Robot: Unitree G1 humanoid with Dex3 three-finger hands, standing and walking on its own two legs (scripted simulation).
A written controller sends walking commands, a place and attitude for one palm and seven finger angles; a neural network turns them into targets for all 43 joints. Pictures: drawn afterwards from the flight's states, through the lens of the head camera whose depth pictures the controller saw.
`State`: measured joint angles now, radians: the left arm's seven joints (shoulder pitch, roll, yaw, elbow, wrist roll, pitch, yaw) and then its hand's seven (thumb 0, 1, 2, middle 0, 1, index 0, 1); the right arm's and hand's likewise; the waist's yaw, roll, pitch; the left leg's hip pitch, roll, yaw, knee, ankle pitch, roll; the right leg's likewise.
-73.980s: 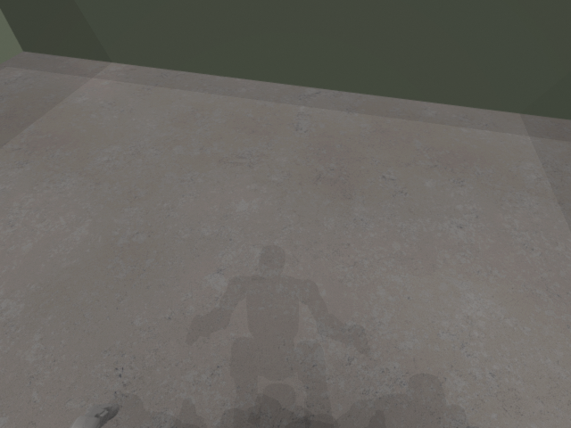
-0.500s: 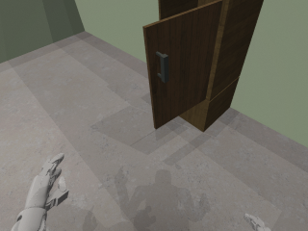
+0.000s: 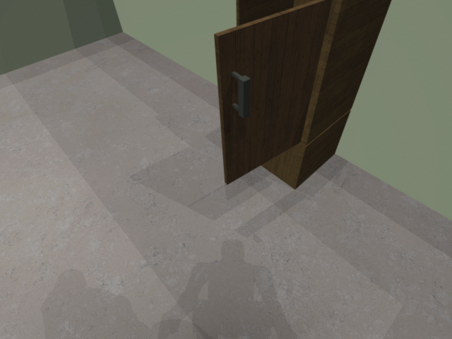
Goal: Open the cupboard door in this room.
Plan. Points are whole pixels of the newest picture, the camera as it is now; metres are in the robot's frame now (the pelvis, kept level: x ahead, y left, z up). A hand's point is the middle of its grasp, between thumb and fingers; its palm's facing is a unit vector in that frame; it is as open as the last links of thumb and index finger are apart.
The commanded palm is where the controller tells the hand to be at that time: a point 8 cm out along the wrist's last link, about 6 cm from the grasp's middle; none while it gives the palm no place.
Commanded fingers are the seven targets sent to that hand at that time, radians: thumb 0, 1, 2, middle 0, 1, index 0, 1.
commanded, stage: let the arm hang, fingers relaxed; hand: left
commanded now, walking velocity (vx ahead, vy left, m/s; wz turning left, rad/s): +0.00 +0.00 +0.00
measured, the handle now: (239, 94) +0.75 +0.00 +0.02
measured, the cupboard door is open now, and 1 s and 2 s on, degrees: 82 82 82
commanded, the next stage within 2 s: look to check the result in 0.48 s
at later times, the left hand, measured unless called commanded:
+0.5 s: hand out of the picture +0.06 +0.21 -0.16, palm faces -0.01 -0.97 -0.25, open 7.4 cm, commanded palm none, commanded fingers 0.00 0.90 0.90 -0.20 -0.30 -0.20 -0.30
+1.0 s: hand out of the picture +0.08 +0.23 -0.16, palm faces -0.01 -0.95 -0.31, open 7.4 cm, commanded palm none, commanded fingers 0.00 0.90 0.90 -0.20 -0.30 -0.20 -0.30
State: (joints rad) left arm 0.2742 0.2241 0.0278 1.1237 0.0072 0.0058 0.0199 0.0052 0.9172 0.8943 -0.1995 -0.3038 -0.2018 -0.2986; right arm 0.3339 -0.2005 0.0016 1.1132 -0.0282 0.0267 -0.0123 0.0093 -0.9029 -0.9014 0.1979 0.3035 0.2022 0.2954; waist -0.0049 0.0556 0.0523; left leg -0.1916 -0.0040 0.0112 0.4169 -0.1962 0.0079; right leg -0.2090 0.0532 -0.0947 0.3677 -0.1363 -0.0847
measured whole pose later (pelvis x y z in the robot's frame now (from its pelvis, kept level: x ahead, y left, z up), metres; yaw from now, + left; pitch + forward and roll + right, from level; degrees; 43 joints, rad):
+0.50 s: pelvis +0.02 +0.02 +0.00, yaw -1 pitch -2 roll +0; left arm 0.18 0.18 0.01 1.15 0.01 -0.02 0.02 0.01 0.90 0.89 -0.20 -0.30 -0.20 -0.30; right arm 0.23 -0.21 0.00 1.14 -0.03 0.00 -0.01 0.01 -0.90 -0.90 0.20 0.30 0.20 0.30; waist -0.01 0.04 0.04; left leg -0.13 -0.03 0.04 0.36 -0.19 0.03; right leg -0.18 0.03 -0.06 0.36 -0.15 -0.06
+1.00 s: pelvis +0.03 +0.01 +0.01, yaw -1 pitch -2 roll +0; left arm 0.15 0.24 0.01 1.16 0.01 -0.03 0.02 0.01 0.90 0.89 -0.20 -0.30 -0.20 -0.30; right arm 0.16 -0.27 0.00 1.14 -0.02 0.00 -0.01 0.01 -0.90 -0.90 0.20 0.30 0.20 0.30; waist -0.01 0.04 0.06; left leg -0.09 -0.02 0.04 0.31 -0.20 0.02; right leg -0.14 0.04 -0.06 0.33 -0.16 -0.06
